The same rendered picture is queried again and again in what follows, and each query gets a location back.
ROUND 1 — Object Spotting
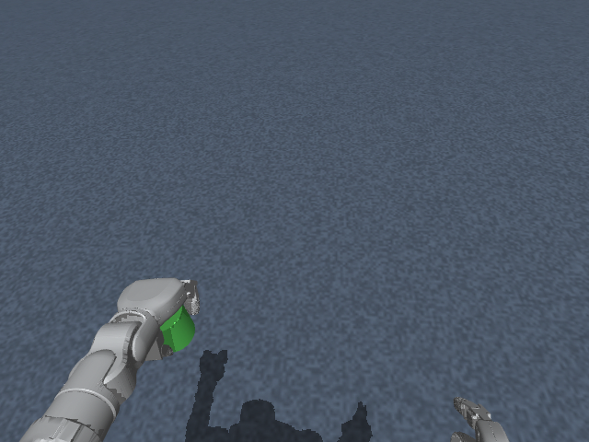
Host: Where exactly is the right robot hand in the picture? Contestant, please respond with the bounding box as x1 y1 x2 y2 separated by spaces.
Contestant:
450 397 510 442

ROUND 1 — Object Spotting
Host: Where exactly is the left robot arm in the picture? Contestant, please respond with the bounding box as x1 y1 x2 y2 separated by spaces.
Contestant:
19 308 159 442

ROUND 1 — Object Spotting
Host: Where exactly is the left robot hand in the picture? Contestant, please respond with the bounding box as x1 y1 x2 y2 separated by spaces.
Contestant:
117 278 200 361

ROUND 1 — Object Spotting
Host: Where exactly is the tin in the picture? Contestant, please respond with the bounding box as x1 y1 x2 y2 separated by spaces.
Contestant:
160 305 195 352

